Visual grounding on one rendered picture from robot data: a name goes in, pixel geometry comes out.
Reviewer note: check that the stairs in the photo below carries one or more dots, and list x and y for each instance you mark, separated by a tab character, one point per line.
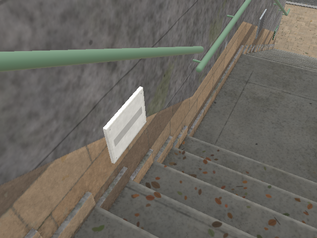
286	57
203	191

